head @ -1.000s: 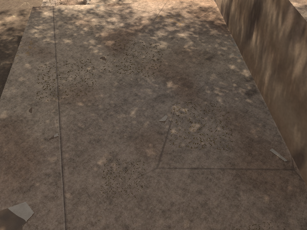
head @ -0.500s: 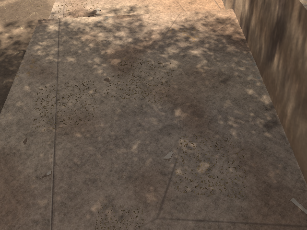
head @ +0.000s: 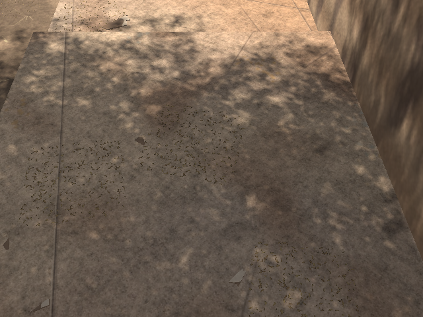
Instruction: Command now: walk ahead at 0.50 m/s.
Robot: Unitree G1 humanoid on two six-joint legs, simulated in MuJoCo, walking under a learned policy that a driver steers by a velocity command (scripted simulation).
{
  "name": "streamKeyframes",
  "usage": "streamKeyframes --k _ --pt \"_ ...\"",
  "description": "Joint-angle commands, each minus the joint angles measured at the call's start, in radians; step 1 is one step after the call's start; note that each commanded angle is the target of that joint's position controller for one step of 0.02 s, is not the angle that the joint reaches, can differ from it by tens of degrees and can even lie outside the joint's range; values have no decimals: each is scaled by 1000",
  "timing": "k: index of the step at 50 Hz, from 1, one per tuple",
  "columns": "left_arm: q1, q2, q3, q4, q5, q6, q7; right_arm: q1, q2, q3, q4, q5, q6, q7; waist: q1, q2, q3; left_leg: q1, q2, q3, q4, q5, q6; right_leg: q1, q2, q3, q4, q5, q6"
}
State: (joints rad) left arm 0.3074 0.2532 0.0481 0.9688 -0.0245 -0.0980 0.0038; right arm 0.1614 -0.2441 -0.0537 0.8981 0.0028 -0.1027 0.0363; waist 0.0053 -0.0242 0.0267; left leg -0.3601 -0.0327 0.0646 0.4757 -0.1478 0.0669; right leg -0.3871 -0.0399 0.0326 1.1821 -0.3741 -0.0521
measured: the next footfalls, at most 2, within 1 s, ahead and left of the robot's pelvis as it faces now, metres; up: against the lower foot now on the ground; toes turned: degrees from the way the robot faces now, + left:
right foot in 0.44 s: +0.42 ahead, -0.16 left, +0.00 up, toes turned -2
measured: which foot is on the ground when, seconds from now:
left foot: down 0.00-0.46, up 0.48-1.00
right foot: up 0.00-0.42, down 0.44-1.00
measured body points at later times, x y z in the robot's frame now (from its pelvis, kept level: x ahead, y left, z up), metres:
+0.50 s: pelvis +0.27 -0.05 -0.01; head +0.31 -0.06 +0.44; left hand +0.47 +0.19 -0.11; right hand +0.24 -0.32 -0.16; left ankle +0.09 +0.08 -0.68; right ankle +0.38 -0.15 -0.73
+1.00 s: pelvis +0.53 -0.01 -0.01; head +0.56 +0.01 +0.43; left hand +0.46 +0.25 -0.16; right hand +0.78 -0.19 -0.12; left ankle +0.64 +0.11 -0.73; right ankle +0.38 -0.15 -0.73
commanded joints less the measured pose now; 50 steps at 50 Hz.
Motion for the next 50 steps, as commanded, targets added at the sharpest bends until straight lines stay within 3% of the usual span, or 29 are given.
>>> streamKeyframes --k 1,2,5,11,16,19,20,21,22,23,24,25,26,27,29,30,32,35,39,42,45,48,49,50 --pt "25 71 28 -59 5 1 9 35 -74 -12 -23 -13 -14 3 9 99 -79 209 261 -316 -297 99 161 -195 -109 46 -7 109 -5" --pt "32 56 27 -57 5 11 10 52 -82 -14 -12 -10 -16 0 16 99 -65 184 253 -284 -317 123 169 -191 -113 37 -33 118 1" --pt "-63 63 33 -92 16 23 15 103 -126 -24 12 -8 -16 -18 6 73 -15 188 255 -234 -355 182 178 -290 -125 29 -157 230 30" --pt "-263 36 24 -149 15 13 -1 194 -136 -21 46 4 0 -40 -52 79 24 252 217 -141 -369 187 132 -308 -85 -12 -485 481 42" --pt "-397 36 12 -199 4 2 -29 273 -147 -27 91 10 19 -43 -92 80 67 397 268 -139 -318 193 131 -334 -55 -29 -621 429 27" --pt "-383 61 17 -212 1 -8 -45 260 -163 -36 99 15 32 -50 -58 102 50 460 303 -145 -244 316 110 -267 -32 -39 -668 328 -11" --pt "-330 82 26 -200 2 -11 -45 238 -173 -39 94 16 35 -51 -24 116 16 459 298 -135 -188 456 99 -172 -5 -60 -677 300 -27" --pt "-221 111 44 -169 7 -13 -42 218 -169 -37 89 17 39 -50 38 115 -48 426 264 -116 -61 606 81 2 30 -85 -702 307 -49" --pt "-34 166 71 -116 12 -14 -33 205 -140 -25 77 12 41 -48 117 90 -165 300 206 -86 155 581 50 285 1 -50 -681 338 -86" --pt "128 267 95 -90 35 -13 -22 280 -54 2 54 0 30 -42 121 -90 -340 -68 82 -31 550 200 -12 706 -267 301 -678 290 -201" --pt "155 233 82 -78 27 -8 -24 325 -6 19 70 15 8 -37 111 -250 -454 -283 -28 -136 786 -416 -30 834 -403 665 -838 165 -281" --pt "96 162 59 -87 22 -10 -23 246 -123 -14 59 45 -6 -35 117 -157 -329 -370 33 -219 878 -392 -11 722 -368 572 -868 98 -226" --pt "9 125 47 -105 22 -11 -19 169 -143 -21 33 55 -10 -38 91 -112 -206 -388 89 -186 866 -304 1 569 -337 414 -890 125 -181" --pt "-65 93 36 -110 26 -15 -23 133 -128 -23 29 46 -4 -45 57 -47 -125 -345 131 -170 804 -221 -1 415 -295 302 -937 172 -155" --pt "-128 52 26 -103 38 -24 -27 168 -89 -34 42 35 28 -50 -3 -78 -60 -235 176 -176 722 -134 -2 251 -234 151 -1008 222 -121" --pt "-126 50 28 -94 40 -27 -26 188 -62 -33 50 36 42 -50 -14 -75 -49 -213 178 -173 710 -118 -3 217 -223 106 -1031 252 -123" --pt "-111 75 36 -76 43 -32 -18 169 -51 -38 37 35 61 -53 -26 -56 -16 -254 179 -179 679 -56 -10 196 -219 27 -1057 323 -128" --pt "-81 95 43 -59 48 -29 0 91 -58 -46 4 25 65 -50 -16 -33 14 -353 170 -203 561 78 -24 240 -219 -51 -1070 387 -124" --pt "-56 115 45 -52 42 -19 18 -20 -43 -39 -36 17 57 -26 12 -23 40 -354 156 -137 360 222 -30 286 -207 -154 -1081 420 -101" --pt "7 129 51 -32 33 -5 25 -125 -25 -27 -85 15 57 -7 52 -3 77 -391 152 -87 261 218 -19 380 -234 -197 -1064 455 -98" --pt "42 146 60 -20 21 16 26 -191 -22 -21 -135 19 57 13 66 -9 93 -416 137 -37 204 125 2 490 -266 -229 -1002 553 -93" --pt "1 187 71 -37 8 32 30 -148 -62 -38 -162 22 62 26 7 -61 28 -248 57 52 185 -20 50 516 -270 -273 -842 981 -65" --pt "-16 202 75 -43 5 39 33 -69 -92 -54 -152 26 63 26 -43 -80 -22 -135 15 77 186 -65 73 507 -264 -284 -720 1126 -53" --pt "-44 210 74 -52 -1 45 33 72 -140 -81 -121 29 63 21 -126 -72 -98 66 -27 85 118 -18 107 448 -234 -300 -528 1143 -27"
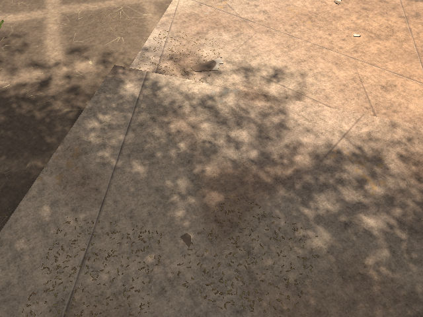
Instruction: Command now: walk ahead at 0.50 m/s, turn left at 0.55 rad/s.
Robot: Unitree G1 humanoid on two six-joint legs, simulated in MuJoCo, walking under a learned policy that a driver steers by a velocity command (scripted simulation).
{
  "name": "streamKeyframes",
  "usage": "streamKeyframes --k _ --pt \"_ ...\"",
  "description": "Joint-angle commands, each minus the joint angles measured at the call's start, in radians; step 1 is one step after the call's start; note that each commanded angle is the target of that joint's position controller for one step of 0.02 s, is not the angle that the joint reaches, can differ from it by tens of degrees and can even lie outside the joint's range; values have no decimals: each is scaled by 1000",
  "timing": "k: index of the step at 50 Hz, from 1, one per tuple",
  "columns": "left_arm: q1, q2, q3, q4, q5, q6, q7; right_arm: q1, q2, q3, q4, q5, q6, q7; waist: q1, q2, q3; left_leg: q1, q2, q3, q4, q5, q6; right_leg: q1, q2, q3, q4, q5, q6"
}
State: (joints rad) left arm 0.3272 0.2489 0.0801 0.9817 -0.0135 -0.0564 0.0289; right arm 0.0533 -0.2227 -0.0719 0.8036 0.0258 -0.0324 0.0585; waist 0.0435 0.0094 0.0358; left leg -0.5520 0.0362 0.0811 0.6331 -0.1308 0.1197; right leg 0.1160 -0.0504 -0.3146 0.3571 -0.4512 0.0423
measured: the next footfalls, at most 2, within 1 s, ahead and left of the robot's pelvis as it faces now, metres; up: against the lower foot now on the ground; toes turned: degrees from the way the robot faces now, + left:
left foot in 0.02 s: +0.17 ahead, +0.09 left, +0.00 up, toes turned +5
right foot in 0.56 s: +0.52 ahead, -0.08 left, +0.00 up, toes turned +1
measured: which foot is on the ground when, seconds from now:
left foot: up 0.00-0.00, down 0.02-0.56, up 0.58-1.00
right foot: down 0.00-0.02, up 0.04-0.54, down 0.56-1.00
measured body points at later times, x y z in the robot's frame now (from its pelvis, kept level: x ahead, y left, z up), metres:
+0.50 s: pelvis +0.29 +0.02 +0.01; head +0.32 +0.03 +0.46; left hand +0.46 +0.27 -0.09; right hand +0.33 -0.26 -0.11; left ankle +0.13 +0.09 -0.72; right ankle +0.49 -0.09 -0.69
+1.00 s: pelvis +0.58 +0.01 +0.02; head +0.61 -0.01 +0.46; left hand +0.66 +0.29 -0.10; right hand +0.77 -0.27 -0.06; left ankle +0.77 +0.11 -0.70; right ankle +0.48 -0.08 -0.72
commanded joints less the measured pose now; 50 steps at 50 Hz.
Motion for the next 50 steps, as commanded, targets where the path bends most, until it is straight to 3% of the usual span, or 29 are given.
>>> streamKeyframes --k 1,2,3,4,5,6,7,8,10,13,16,18,23,25,26,27,28,29,30,31,32,33,34,35,37,40,43,47,50 --pt "-68 206 37 -80 -4 -2 8 345 -244 -101 15 5 -2 -22 -237 -35 -195 560 -54 -64 -99 -12 103 -268 -179 47 581 971 -73" --pt "11 42 -9 -131 34 -29 -10 352 -352 -117 23 11 -4 -34 -122 241 -254 893 207 -596 -155 -97 271 -737 20 108 949 -11 -11" --pt "-59 80 -11 -160 -5 -80 -25 387 -303 -94 -6 -8 -20 -31 -153 156 -399 978 305 -925 -326 -198 336 -871 85 367 1086 -153 -25" --pt "-157 125 1 -182 -45 -104 -35 364 -230 -73 4 -20 -31 -29 -173 93 -283 918 283 -776 -351 -113 270 -960 26 398 1073 -61 -56" --pt "-160 120 -2 -174 -41 -111 -33 294 -182 -59 -5 -13 -40 -30 -130 33 -197 769 246 -623 -343 -22 227 -931 -27 390 985 35 -76" --pt "-157 128 6 -154 -14 -107 -24 206 -139 -44 -25 -13 -43 -29 -85 -11 -136 611 207 -508 -349 89 194 -855 -67 382 903 89 -72" --pt "-132 138 15 -145 -4 -91 -23 161 -108 -32 -39 -22 -46 -33 -50 3 -120 508 181 -438 -369 172 179 -772 -96 387 851 126 -67" --pt "-116 134 18 -141 0 -74 -24 153 -107 -28 -41 -26 -49 -35 -32 8 -113 451 166 -410 -392 205 174 -723 -104 385 817 143 -59" --pt "-123 105 14 -144 11 -51 -21 179 -139 -33 -27 -20 -56 -44 -22 9 -83 387 152 -345 -428 282 173 -713 -106 364 734 185 -34" --pt "-223 90 7 -176 19 -40 -17 236 -167 -37 -3 -18 -58 -62 -52 25 -38 388 125 -272 -454 338 149 -781 -95 346 556 349 -7" --pt "-300 72 -2 -191 10 -45 -29 264 -164 -31 13 -17 -55 -68 -84 51 -22 410 91 -204 -460 282 99 -760 -64 326 351 540 -18" --pt "-353 62 -11 -198 0 -47 -40 287 -166 -29 28 -20 -57 -69 -113 62 1 431 101 -183 -479 205 85 -745 -48 307 263 618 -33" --pt "-428 77 -19 -239 -12 -55 -75 329 -173 -31 74 -25 -48 -72 -132 53 42 642 192 -157 -429 289 68 -841 -25 312 185 518 -96" --pt "-393 94 -15 -243 -13 -57 -90 301 -188 -35 71 -26 -39 -78 -98 70 11 688 204 -120 -356 511 43 -779 11 292 173 427 -130" --pt "-341 116 -5 -233 -10 -54 -91 285 -201 -37 66 -28 -35 -82 -69 89 -36 699 199 -101 -289 695 30 -693 45 264 185 386 -147" --pt "-244 146 11 -210 -6 -50 -89 266 -211 -38 60 -28 -28 -85 -16 98 -99 693 181 -74 -161 858 13 -560 86 234 182 366 -169" --pt "-94 185 33 -172 -2 -45 -83 245 -211 -34 49 -28 -23 -89 61 71 -177 611 139 -35 43 862 -19 -347 101 247 152 415 -199" --pt "56 257 51 -154 4 -36 -71 265 -184 -19 24 -47 -28 -94 94 -71 -291 370 82 0 370 505 -57 -55 -84 520 160 448 -268" --pt "71 284 53 -148 -1 -40 -80 389 -48 21 17 -51 -57 -68 1 -310 -387 -58 -126 -92 681 -390 -119 267 -285 1056 37 261 -459" --pt "73 199 33 -148 -12 -36 -76 304 -149 7 14 -20 -90 -55 59 -195 -363 -175 -78 -218 758 -404 -95 281 -258 1082 -41 116 -414" --pt "9 170 26 -169 -8 -35 -69 200 -184 -2 -22 9 -110 -47 62 -139 -222 -237 -31 -206 734 -314 -80 157 -229 944 -61 149 -374" --pt "-52 162 21 -190 -1 -36 -67 151 -178 1 -33 1 -120 -53 32 -22 -150 -201 9 -194 663 -243 -76 5 -195 850 -79 244 -352" --pt "-95 143 14 -205 4 -36 -66 131 -181 -8 -38 -22 -119 -60 -1 23 -97 -150 33 -185 583 -209 -87 -122 -166 782 -97 357 -344" --pt "-112 133 8 -217 14 -37 -62 146 -179 -13 -45 -32 -109 -63 -36 2 -93 -88 50 -189 543 -193 -97 -197 -145 746 -118 428 -346" --pt "-115 141 9 -227 5 -35 -54 170 -155 -13 -53 -39 -88 -70 -63 -36 -78 -57 64 -175 442 -193 -126 -275 -124 692 -144 489 -351" --pt "-73 186 23 -229 0 -32 -33 82 -130 -5 -88 -44 -72 -79 -42 -52 -45 -62 47 -142 250 -44 -169 -357 -84 615 -164 525 -329" --pt "-36 194 28 -226 -7 -13 -19 -25 -104 5 -121 -45 -77 -74 -4 -76 -34 34 -17 -120 12 157 -178 -415 -9 537 -107 623 -262" --pt "28 181 29 -216 -14 23 -6 -83 -121 0 -157 -31 -80 -62 18 -110 -75 107 -85 -137 -124 208 -169 -341 -12 610 13 633 -209" --pt "-30 169 29 -255 -7 40 9 -11 -167 -16 -145 -34 -91 -56 -38 -136 -102 174 -76 -168 -214 165 -133 -262 -18 705 155 615 -176"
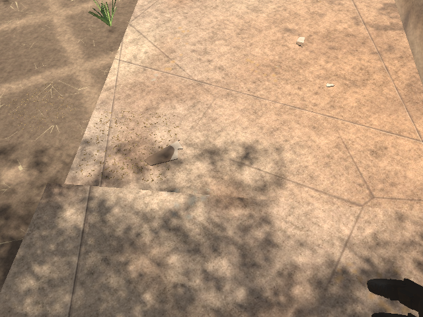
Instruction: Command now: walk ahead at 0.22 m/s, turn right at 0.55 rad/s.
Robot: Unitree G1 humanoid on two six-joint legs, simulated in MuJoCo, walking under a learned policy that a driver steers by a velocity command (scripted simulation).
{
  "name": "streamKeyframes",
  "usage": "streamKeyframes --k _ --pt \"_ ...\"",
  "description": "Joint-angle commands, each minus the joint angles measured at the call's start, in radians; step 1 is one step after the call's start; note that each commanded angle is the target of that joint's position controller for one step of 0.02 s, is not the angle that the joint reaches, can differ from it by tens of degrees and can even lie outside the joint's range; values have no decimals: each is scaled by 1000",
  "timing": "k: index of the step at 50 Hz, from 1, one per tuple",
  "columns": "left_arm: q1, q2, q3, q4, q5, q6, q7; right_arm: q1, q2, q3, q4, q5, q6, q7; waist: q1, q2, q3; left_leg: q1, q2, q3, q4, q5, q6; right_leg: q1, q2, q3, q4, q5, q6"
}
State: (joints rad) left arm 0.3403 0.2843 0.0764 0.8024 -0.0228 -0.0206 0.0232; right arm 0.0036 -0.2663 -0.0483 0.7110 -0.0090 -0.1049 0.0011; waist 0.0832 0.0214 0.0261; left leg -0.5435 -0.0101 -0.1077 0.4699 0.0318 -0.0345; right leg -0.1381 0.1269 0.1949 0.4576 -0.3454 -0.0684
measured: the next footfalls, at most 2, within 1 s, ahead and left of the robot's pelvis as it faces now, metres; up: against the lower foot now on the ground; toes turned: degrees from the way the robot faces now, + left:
left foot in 0.04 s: +0.20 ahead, +0.12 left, +0.00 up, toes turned -6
right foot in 0.48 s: +0.10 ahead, -0.12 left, +0.00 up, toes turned -18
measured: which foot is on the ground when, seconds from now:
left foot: up 0.00-0.02, down 0.04-0.48, up 0.50-0.96, down 0.98-1.00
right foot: down 0.00-0.04, up 0.06-0.46, down 0.48-1.00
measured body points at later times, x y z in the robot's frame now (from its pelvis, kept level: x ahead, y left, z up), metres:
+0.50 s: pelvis +0.09 -0.01 -0.01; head +0.10 -0.03 +0.44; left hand +0.31 +0.22 -0.09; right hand +0.14 -0.32 -0.12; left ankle +0.16 +0.12 -0.73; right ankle +0.06 -0.11 -0.74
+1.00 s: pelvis +0.28 -0.03 -0.01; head +0.31 -0.04 +0.44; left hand +0.37 +0.25 -0.13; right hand +0.40 -0.33 -0.10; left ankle +0.40 +0.04 -0.74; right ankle +0.07 -0.11 -0.73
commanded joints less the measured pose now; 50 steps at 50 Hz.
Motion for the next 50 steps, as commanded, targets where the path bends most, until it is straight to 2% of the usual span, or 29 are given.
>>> streamKeyframes --k 1,2,3,4,5,6,7,9,12,15,20,22,23,24,25,26,27,28,29,30,32,34,38,42,45,47,48,49,50 --pt "-72 114 27 -98 4 4 14 106 -144 -46 -39 -10 -26 -2 -117 -134 -133 286 13 19 -108 114 53 -33 -151 175 161 493 -29" --pt "-75 62 9 -132 21 -2 12 217 -205 -57 -34 -34 -26 -12 -149 -24 -271 549 200 -120 -35 417 125 -163 -87 100 412 267 19" --pt "165 6 -5 -114 22 -8 6 240 -217 -51 -45 -46 -7 -15 -54 240 -413 832 470 -407 45 772 312 -400 43 25 684 -453 71" --pt "224 122 6 -104 1 -4 -2 238 -199 -58 -39 -3 15 -9 -55 255 -469 817 526 -548 3 456 362 -488 -57 -3 826 -386 91" --pt "102 181 27 -105 -9 15 3 188 -124 -40 -69 0 30 -16 -96 136 -340 712 433 -417 -40 252 315 -543 -95 -37 880 -290 123" --pt "16 189 34 -122 -6 36 11 140 -97 -27 -71 -5 47 -22 -99 69 -245 589 367 -299 -73 127 270 -555 -120 -76 865 -214 139" --pt "-15 182 39 -132 0 57 17 101 -88 -19 -75 -9 59 -23 -88 61 -171 465 320 -224 -107 62 256 -532 -144 -88 848 -178 149" --pt "1 124 31 -147 -1 76 16 64 -118 -28 -65 -24 68 -24 -56 112 -98 284 250 -91 -182 4 246 -430 -156 -135 776 -114 149" --pt "-19 86 22 -173 6 71 15 73 -131 -38 -48 -19 66 -29 -62 117 -125 309 273 -22 -200 89 282 -407 -174 -159 648 -66 147" --pt "-65 85 17 -198 10 70 2 61 -152 -48 -45 -9 77 -33 -72 105 -158 328 304 23 -207 66 291 -350 -201 -169 518 4 135" --pt "-110 100 20 -227 13 77 -22 83 -186 -59 -20 11 93 -20 -87 119 -133 332 320 66 -183 -31 265 -237 -178 -219 311 6 88" --pt "-52 89 22 -202 13 73 -31 81 -190 -58 -5 36 99 -11 -52 101 -140 284 301 84 -150 -263 221 -105 -143 -259 126 75 41" --pt "-6 98 28 -176 16 71 -31 96 -159 -49 8 40 101 -7 -39 83 -138 208 266 108 -106 -403 179 2 -117 -264 59 71 13" --pt "57 130 37 -158 16 68 -24 102 -92 -28 13 28 98 4 -25 -32 -127 80 199 188 58 -526 101 116 -203 -120 -53 -4 -34" --pt "74 238 53 -176 16 66 -11 80 -20 -3 -35 -6 86 19 -42 -309 -100 -202 43 288 375 -676 4 204 -453 270 -157 -138 -169" --pt "88 261 56 -184 40 40 -16 -11 -129 -37 -54 15 67 14 28 -244 -52 -300 39 127 520 -643 16 91 -518 434 -278 -283 -265" --pt "40 221 42 -181 46 15 -15 -9 -168 -53 -51 39 58 14 -8 -209 2 -314 76 80 557 -532 39 64 -485 373 -300 -339 -230" --pt "-10 185 31 -181 36 -3 -13 32 -167 -57 -25 38 54 14 -42 -208 22 -319 90 73 553 -434 46 61 -443 299 -297 -301 -188" --pt "-38 157 21 -183 27 -13 -10 55 -167 -60 -1 23 51 11 -52 -201 15 -307 100 69 539 -362 42 67 -412 235 -297 -235 -156" --pt "-45 146 15 -179 26 -18 -8 71 -159 -61 13 15 48 13 -64 -189 15 -279 104 71 527 -289 36 56 -386 179 -306 -164 -139" --pt "-20 134 12 -169 30 -32 -5 73 -132 -56 29 16 39 19 -65 -146 -1 -253 94 85 491 -172 26 75 -361 107 -320 -31 -128" --pt "6 134 14 -155 26 -41 -4 56 -110 -49 32 17 33 22 -55 -125 -7 -236 91 87 405 -93 15 99 -348 49 -324 67 -123" --pt "44 156 25 -123 19 -46 -5 -11 -82 -31 16 23 28 32 -24 -138 22 -164 76 97 217 -25 -1 83 -347 -17 -331 132 -126" --pt "86 168 32 -84 9 -41 -9 -68 -80 -17 -10 29 20 48 2 -129 62 -134 69 107 114 -56 17 98 -374 -31 -310 165 -138" --pt "92 175 37 -63 2 -35 -9 -59 -99 -16 -19 32 8 58 -13 -142 64 -75 60 112 61 -120 57 124 -400 -21 -267 223 -125" --pt "69 186 39 -61 -1 -26 -6 19 -122 -26 -1 29 2 58 -66 -152 24 60 27 148 24 -142 91 131 -393 -36 -183 409 -101" --pt "62 173 33 -61 -1 -22 -4 132 -151 -44 36 23 1 51 -121 -135 -47 225 -4 172 4 -136 114 108 -345 -82 -49 574 -75" --pt "66 135 17 -67 9 -21 -1 297 -205 -66 76 18 1 42 -189 -85 -173 489 68 96 32 -118 159 -12 -286 -142 192 569 -34" --pt "153 50 -9 -103 17 -38 -4 430 -314 -92 95 1 9 35 -185 171 -337 881 333 -341 -6 -258 312 -406 -138 -211 608 234 54"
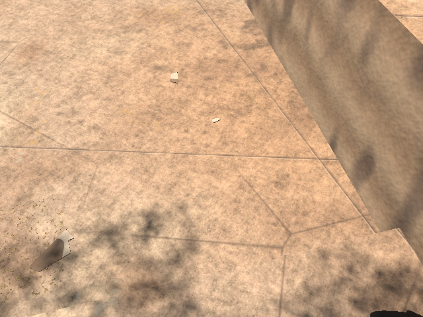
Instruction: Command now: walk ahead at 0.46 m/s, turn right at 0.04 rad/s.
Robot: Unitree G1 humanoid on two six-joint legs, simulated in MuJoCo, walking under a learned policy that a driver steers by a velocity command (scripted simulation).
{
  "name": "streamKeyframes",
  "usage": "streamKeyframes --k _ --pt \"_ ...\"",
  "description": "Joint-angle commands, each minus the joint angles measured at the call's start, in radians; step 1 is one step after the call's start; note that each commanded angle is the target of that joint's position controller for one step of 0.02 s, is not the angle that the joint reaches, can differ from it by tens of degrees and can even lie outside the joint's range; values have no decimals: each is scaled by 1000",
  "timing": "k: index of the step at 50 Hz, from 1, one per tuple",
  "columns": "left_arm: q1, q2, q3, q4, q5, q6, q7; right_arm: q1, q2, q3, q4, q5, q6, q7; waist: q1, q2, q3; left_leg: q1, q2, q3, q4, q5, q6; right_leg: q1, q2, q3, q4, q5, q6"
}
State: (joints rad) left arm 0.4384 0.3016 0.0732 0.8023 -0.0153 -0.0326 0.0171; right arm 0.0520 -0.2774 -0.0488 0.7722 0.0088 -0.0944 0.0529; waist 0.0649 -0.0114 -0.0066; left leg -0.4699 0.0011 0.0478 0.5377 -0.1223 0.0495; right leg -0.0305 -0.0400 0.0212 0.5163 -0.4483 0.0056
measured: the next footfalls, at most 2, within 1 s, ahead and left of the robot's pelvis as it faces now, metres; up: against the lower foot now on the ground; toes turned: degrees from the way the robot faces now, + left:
right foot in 0.48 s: +0.46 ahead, -0.12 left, +0.00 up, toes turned +5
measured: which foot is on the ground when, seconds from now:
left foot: down 0.00-0.50, up 0.52-1.00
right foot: down 0.00-0.00, up 0.02-0.46, down 0.48-1.00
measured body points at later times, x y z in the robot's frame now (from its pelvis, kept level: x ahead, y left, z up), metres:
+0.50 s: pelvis +0.28 -0.01 +0.00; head +0.31 -0.01 +0.44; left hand +0.50 +0.23 -0.07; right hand +0.26 -0.30 -0.14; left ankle +0.09 +0.11 -0.72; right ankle +0.42 -0.12 -0.73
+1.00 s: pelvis +0.51 +0.06 -0.01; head +0.53 +0.08 +0.44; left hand +0.44 +0.35 -0.14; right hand +0.79 -0.11 -0.09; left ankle +0.57 +0.25 -0.69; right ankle +0.42 -0.12 -0.72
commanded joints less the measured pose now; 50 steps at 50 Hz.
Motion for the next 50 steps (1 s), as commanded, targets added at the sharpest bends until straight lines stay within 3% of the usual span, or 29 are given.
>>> streamKeyframes --k 1,2,3,4,5,8,13,17,20,22,23,24,25,26,27,28,29,30,32,34,36,39,40,41,43,44,45,47,50 --pt "35 38 -9 -97 3 -48 4 411 -245 -72 47 3 -1 -11 -184 282 -355 845 383 -787 -243 -271 275 -667 98 105 724 -125 -13" --pt "-39 115 13 -112 -25 -60 -4 338 -195 -54 41 10 0 -14 -173 204 -203 740 365 -671 -260 -345 231 -771 32 122 810 -80 -27" --pt "-100 119 11 -126 -27 -64 -6 272 -159 -43 24 5 4 -17 -150 136 -117 612 328 -545 -265 -319 196 -777 -25 82 788 8 -43" --pt "-134 113 12 -130 -11 -65 -5 215 -129 -33 14 -4 7 -17 -124 91 -50 487 286 -458 -296 -256 182 -749 -60 63 721 90 -44" --pt "-127 106 17 -124 -2 -57 -4 179 -103 -24 7 -16 4 -17 -92 108 -17 397 247 -390 -324 -187 170 -695 -90 65 668 148 -44" --pt "-91 62 10 -107 1 -32 -7 167 -102 -25 14 -14 -8 -20 -51 116 7 289 215 -285 -390 -41 191 -637 -106 50 606 224 -21" --pt "-246 26 -6 -145 13 -42 -11 226 -135 -31 41 -5 -2 -40 -85 70 45 311 177 -144 -399 194 168 -678 -97 18 302 470 5" --pt "-401 6 -17 -187 4 -62 -38 332 -159 -36 72 13 19 -49 -145 54 82 334 180 -156 -375 144 160 -607 -42 -8 87 568 7" --pt "-443 30 -12 -206 2 -76 -55 365 -168 -42 86 21 37 -57 -137 64 90 419 223 -211 -309 139 148 -595 -23 17 1 518 -7" --pt "-411 64 1 -205 4 -86 -61 366 -186 -52 89 20 47 -66 -107 87 68 466 242 -245 -248 226 130 -524 -4 17 -34 450 -26" --pt "-357 86 13 -197 4 -89 -58 350 -190 -54 87 16 53 -67 -66 99 34 473 224 -239 -173 348 112 -431 15 -4 -58 418 -45" --pt "-221 129 35 -163 8 -92 -49 344 -169 -46 80 8 55 -66 0 87 -74 429 169 -206 -15 402 84 -216 8 -10 -44 441 -79" --pt "-50 194 52 -148 25 -90 -39 336 -112 -23 46 -12 55 -64 66 -1 -250 256 90 -157 278 178 45 88 -161 150 20 441 -140" --pt "9 252 67 -116 19 -81 -44 502 16 12 34 1 36 -56 2 -302 -424 -130 -55 -104 640 -395 -16 451 -386 594 -70 186 -290" --pt "26 147 42 -121 13 -74 -44 457 -85 -11 49 26 28 -54 41 -250 -401 -235 -18 -198 761 -446 -14 420 -373 690 -184 22 -265" --pt "-37 101 26 -122 12 -70 -37 346 -153 -34 17 42 28 -55 51 -167 -234 -297 23 -177 796 -364 -13 298 -343 525 -198 28 -216" --pt "-107 87 19 -126 19 -68 -34 285 -147 -35 1 36 30 -61 26 -85 -145 -275 63 -152 776 -286 -19 156 -311 413 -216 150 -196" --pt "-163 70 15 -122 27 -68 -35 270 -139 -40 -6 21 34 -63 -9 -76 -74 -230 91 -159 715 -237 -25 19 -282 313 -242 281 -198" --pt "-230 43 14 -113 32 -80 -37 311 -101 -44 0 24 64 -65 -64 -105 -35 -111 129 -164 628 -204 -30 -113 -241 174 -301 365 -188" --pt "-248 57 23 -93 23 -93 -38 290 -72 -42 -19 21 92 -69 -79 -89 6 -116 147 -155 560 -183 -32 -162 -251 108 -357 380 -204" --pt "-241 93 38 -71 25 -94 -32 224 -60 -39 -56 10 100 -63 -73 -62 33 -161 154 -157 460 -106 -38 -151 -257 51 -385 426 -217" --pt "-234 123 51 -45 30 -82 -22 184 -42 -32 -70 7 90 -40 -63 -40 10 -125 145 -116 345 60 -42 -120 -230 -81 -369 525 -207" --pt "-233 133 55 -53 45 -89 -18 207 -71 -47 -55 -3 83 -34 -66 -6 -30 -103 139 -106 436 183 -44 -97 -252 -100 -316 581 -216" --pt "-231 123 53 -48 38 -86 -14 197 -77 -50 -58 0 82 -30 -66 0 -25 -128 141 -110 437 189 -39 -83 -256 -121 -295 575 -211" --pt "-200 128 58 -36 4 -80 -21 150 -85 -54 -82 12 99 -24 -42 -34 13 -203 150 -104 442 109 -25 -28 -278 -118 -266 520 -219" --pt "-189 129 60 -30 0 -74 -25 108 -87 -54 -101 12 105 -20 -29 -39 43 -233 148 -90 427 69 -18 -6 -286 -124 -251 501 -213" --pt "-129 123 64 -8 -2 -72 -13 44 -91 -61 -123 20 104 -15 -1 -62 77 -374 184 -185 417 116 -13 122 -331 -86 -228 446 -191" --pt "-35 117 71 16 11 -63 3 -79 -72 -60 -165 31 87 0 63 -58 144 -612 174 -201 359 69 -13 312 -361 -61 -197 347 -160" --pt "-53 119 76 3 16 -50 21 -110 -47 -52 -179 34 68 24 57 -70 168 -572 188 -134 320 69 -17 263 -372 -113 -161 382 -133"
Keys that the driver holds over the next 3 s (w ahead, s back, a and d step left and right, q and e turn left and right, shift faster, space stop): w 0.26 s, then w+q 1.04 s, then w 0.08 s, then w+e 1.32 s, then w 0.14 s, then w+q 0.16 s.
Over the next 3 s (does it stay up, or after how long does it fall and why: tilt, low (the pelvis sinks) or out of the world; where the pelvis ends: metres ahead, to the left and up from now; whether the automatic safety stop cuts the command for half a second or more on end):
stays up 1.58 0.56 -0.10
